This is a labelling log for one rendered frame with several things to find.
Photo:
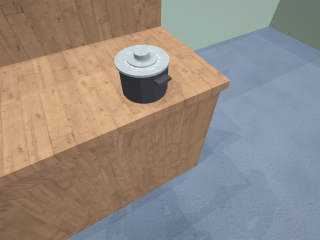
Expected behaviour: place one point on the knob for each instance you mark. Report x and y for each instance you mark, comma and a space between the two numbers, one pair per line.
141, 53

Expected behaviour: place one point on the lid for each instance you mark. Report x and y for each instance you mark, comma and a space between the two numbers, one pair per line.
157, 62

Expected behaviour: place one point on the pot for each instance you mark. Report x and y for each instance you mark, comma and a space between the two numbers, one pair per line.
145, 90

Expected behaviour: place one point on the table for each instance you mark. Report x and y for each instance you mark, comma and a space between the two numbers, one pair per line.
73, 148

